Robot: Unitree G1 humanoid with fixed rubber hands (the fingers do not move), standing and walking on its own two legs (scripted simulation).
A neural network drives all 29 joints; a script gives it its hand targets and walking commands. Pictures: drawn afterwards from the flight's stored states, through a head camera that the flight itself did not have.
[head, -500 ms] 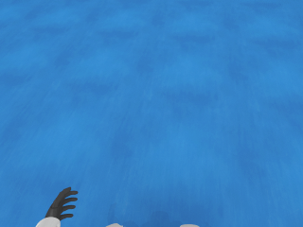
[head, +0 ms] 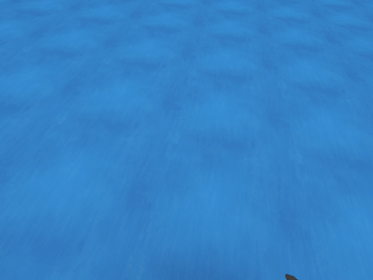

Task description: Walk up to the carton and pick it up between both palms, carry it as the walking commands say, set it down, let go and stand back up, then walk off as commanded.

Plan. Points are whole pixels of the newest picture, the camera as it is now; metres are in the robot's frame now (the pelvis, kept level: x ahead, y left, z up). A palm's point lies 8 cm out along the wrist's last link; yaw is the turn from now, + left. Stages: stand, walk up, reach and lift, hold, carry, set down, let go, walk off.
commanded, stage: walk off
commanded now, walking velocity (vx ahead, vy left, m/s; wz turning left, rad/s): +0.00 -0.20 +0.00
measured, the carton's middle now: out of the picture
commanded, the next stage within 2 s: none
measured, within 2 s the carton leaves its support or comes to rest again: neither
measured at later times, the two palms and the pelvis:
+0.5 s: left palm out of the picture +0.05 +0.15 -0.13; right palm out of the picture +0.04 -0.39 -0.13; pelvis -0.01 -0.11 +0.00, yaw +0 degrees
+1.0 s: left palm out of the picture +0.06 +0.04 -0.13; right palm out of the picture -0.05 -0.50 -0.13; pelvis -0.03 -0.21 +0.00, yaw -1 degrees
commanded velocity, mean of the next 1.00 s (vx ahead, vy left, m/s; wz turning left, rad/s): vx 0.00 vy -0.20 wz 0.00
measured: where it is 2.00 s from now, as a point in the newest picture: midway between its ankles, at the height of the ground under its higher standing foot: outside the picture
